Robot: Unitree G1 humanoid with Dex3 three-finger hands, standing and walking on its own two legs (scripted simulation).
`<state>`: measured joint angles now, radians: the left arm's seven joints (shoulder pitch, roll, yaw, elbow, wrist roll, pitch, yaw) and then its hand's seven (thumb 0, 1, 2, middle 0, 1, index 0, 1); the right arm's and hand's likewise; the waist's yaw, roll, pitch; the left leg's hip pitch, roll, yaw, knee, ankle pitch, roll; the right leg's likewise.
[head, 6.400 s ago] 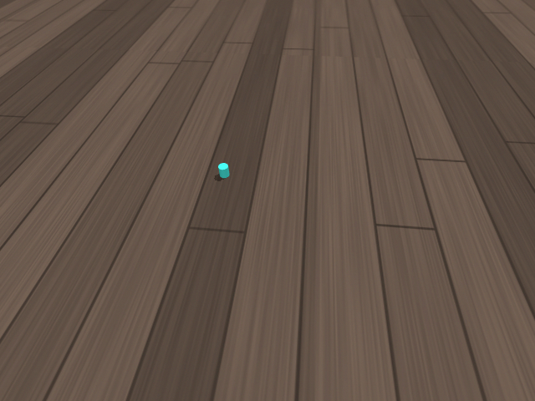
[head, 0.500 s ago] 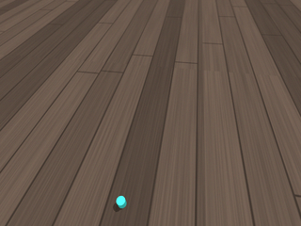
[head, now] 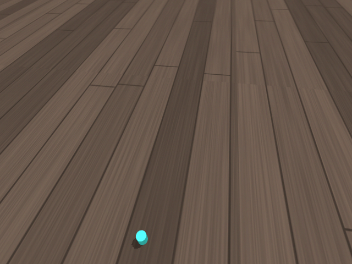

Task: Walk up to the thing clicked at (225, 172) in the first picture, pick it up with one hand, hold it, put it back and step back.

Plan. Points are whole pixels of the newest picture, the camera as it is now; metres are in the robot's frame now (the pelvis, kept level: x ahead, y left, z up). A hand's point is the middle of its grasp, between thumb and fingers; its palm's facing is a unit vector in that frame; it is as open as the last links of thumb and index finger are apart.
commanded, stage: stand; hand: left
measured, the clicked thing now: (141, 237) +0.40 +0.24 -0.75
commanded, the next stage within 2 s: none
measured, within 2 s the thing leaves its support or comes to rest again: neither
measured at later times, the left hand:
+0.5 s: hand out of the picture +0.07 +0.25 -0.16, palm faces -0.03 -0.94 -0.34, open 7.4 cm
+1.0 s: hand out of the picture +0.07 +0.26 -0.16, palm faces -0.03 -0.94 -0.34, open 7.4 cm
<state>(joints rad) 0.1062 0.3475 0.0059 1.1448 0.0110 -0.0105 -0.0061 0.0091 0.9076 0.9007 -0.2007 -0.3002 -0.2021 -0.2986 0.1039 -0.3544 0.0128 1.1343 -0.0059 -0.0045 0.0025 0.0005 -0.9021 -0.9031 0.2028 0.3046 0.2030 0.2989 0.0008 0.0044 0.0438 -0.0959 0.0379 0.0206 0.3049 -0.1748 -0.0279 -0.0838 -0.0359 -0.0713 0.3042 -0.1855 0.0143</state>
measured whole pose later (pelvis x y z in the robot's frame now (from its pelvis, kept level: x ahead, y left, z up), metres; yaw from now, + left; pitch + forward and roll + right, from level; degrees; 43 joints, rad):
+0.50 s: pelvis +0.00 +0.00 +0.00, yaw +0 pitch -2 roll +0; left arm 0.11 0.35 0.00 1.14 0.01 -0.01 0.00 0.01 0.91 0.90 -0.20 -0.30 -0.20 -0.30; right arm 0.11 -0.35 0.01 1.13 -0.01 0.00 0.00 0.00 -0.90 -0.90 0.20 0.30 0.20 0.30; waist 0.00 0.00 0.04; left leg -0.10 0.04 0.02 0.31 -0.18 -0.03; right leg -0.08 -0.03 -0.07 0.30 -0.19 0.02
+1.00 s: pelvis +0.00 +0.00 +0.00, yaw +0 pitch -2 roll +0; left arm 0.12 0.35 0.00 1.13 0.01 -0.01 0.00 0.01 0.91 0.90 -0.20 -0.30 -0.20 -0.30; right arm 0.11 -0.35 0.01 1.13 -0.01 0.00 0.00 0.00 -0.90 -0.90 0.20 0.30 0.20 0.30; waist 0.00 0.00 0.05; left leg -0.09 0.03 0.03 0.30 -0.18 -0.02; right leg -0.08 -0.04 -0.06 0.30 -0.18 0.02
